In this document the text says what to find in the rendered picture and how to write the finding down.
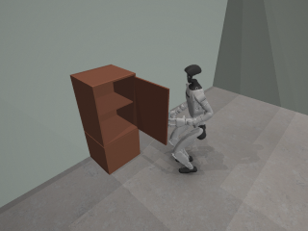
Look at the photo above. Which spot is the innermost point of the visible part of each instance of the robot left hand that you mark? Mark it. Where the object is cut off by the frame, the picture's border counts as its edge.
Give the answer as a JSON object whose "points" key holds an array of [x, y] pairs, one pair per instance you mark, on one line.
{"points": [[179, 122]]}

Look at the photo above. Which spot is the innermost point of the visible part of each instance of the robot left upper arm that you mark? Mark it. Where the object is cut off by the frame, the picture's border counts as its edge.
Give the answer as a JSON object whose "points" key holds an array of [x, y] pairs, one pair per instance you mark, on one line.
{"points": [[200, 98]]}

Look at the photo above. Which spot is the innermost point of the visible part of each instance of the right robot forearm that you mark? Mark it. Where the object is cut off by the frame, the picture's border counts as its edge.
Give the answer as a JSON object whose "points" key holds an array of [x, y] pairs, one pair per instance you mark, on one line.
{"points": [[181, 108]]}

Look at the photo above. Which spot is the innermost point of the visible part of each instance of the robot left shin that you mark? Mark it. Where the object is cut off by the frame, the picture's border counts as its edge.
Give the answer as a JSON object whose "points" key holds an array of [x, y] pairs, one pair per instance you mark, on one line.
{"points": [[183, 159]]}

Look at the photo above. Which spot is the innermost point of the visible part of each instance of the left robot forearm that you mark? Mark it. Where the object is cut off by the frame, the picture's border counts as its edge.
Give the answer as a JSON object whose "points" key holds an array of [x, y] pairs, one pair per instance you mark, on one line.
{"points": [[198, 119]]}

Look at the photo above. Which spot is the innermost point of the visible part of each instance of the humanoid robot head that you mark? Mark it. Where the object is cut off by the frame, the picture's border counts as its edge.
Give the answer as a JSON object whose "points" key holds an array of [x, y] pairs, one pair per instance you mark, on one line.
{"points": [[192, 70]]}

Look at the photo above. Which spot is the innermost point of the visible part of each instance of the robot right hand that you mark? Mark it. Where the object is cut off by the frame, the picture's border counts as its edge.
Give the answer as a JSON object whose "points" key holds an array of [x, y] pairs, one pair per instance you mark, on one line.
{"points": [[173, 114]]}

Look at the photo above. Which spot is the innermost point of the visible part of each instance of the cupboard door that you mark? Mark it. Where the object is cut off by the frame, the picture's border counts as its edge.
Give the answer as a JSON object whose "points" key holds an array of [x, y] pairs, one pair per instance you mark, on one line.
{"points": [[152, 104]]}

